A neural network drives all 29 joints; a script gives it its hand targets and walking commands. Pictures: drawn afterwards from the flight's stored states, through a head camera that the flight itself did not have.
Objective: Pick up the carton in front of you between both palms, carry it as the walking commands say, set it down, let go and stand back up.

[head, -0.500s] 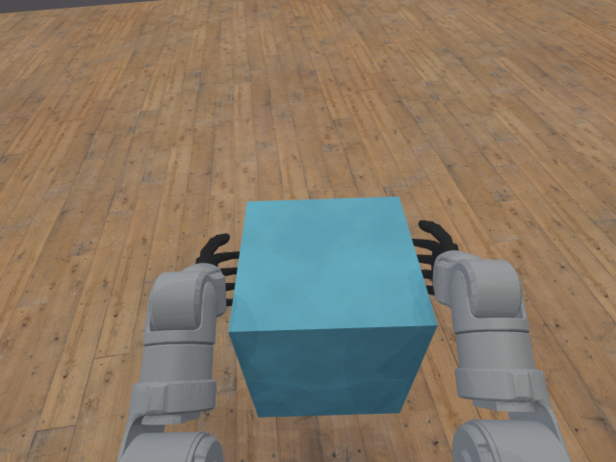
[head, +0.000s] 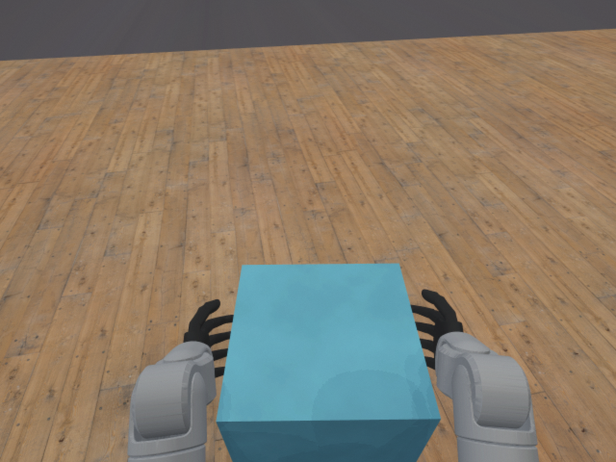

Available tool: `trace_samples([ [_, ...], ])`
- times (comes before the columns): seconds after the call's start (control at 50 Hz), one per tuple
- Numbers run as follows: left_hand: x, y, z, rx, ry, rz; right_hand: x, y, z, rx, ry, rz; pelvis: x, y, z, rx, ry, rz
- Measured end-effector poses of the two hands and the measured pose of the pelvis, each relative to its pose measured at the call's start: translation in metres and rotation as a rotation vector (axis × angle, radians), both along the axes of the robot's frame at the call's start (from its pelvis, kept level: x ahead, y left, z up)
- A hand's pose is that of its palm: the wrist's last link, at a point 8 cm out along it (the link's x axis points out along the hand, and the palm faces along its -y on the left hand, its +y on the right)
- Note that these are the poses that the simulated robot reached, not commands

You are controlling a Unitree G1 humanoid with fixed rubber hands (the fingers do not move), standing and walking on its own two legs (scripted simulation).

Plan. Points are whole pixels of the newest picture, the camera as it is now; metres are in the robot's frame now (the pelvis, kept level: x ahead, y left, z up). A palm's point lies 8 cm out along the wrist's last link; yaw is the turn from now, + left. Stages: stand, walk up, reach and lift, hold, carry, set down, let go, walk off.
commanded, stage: carry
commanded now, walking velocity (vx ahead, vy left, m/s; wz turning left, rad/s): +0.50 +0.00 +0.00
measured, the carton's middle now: (321, 381) +0.27 +0.00 -0.01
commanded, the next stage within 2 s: none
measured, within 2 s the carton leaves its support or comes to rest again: neither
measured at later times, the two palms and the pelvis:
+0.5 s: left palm (255, 211) +0.54 +0.11 +0.07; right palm (418, 204) +0.56 -0.19 +0.07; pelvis +0.29 -0.05 +0.00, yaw +3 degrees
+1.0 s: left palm (245, 128) +0.87 +0.16 +0.07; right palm (368, 123) +0.87 -0.13 +0.09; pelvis +0.60 +0.02 +0.01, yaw +0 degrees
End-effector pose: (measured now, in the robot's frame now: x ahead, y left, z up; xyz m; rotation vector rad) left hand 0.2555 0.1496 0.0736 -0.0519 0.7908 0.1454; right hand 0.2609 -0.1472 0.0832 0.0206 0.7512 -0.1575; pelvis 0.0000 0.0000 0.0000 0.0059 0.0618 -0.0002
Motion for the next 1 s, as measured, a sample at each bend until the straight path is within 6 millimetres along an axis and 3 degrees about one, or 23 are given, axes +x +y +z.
trace_samples([
  [0.12,0.061,-0.002,0.012,0.006,-0.019,-0.015,0.057,-0.002,0.012,-0.003,-0.019,-0.009,0.063,0.000,0.011,-0.015,0.001,0.004],
  [0.24,0.136,-0.014,0.025,0.014,-0.090,0.001,0.137,-0.014,0.024,0.006,-0.091,0.005,0.140,-0.014,0.005,-0.008,-0.004,0.007],
  [0.36,0.224,-0.037,0.012,0.051,-0.096,0.012,0.229,-0.038,0.001,0.043,-0.096,0.017,0.226,-0.039,-0.017,-0.021,-0.012,0.034],
  [0.44,0.260,-0.042,-0.001,0.055,0.005,0.032,0.273,-0.042,-0.013,0.052,0.005,0.034,0.265,-0.049,-0.006,-0.005,-0.001,0.055],
  [0.52,0.294,-0.040,0.001,0.056,0.032,0.052,0.313,-0.039,-0.011,0.049,0.031,0.057,0.304,-0.051,0.006,0.008,0.006,0.053],
  [0.62,0.353,-0.033,0.017,0.050,-0.027,0.054,0.372,-0.033,0.007,0.041,-0.028,0.060,0.362,-0.045,0.013,0.011,0.012,0.048],
  [0.72,0.426,-0.019,0.027,0.036,-0.099,0.039,0.440,-0.019,0.021,0.030,-0.100,0.042,0.432,-0.028,0.007,-0.002,0.008,0.044],
  [0.82,0.508,0.005,0.010,0.000,-0.122,0.028,0.515,0.005,0.013,-0.005,-0.122,0.028,0.509,-0.002,-0.016,0.003,-0.007,0.019],
  [0.9,0.555,0.013,-0.003,-0.014,-0.021,0.011,0.557,0.013,0.001,-0.014,-0.021,0.006,0.551,0.010,-0.006,-0.010,0.004,-0.001],
  [1.0,0.610,0.014,0.000,-0.010,0.011,-0.018,0.604,0.013,0.004,-0.015,0.012,-0.019,0.604,0.017,0.009,-0.028,0.012,0.001],
])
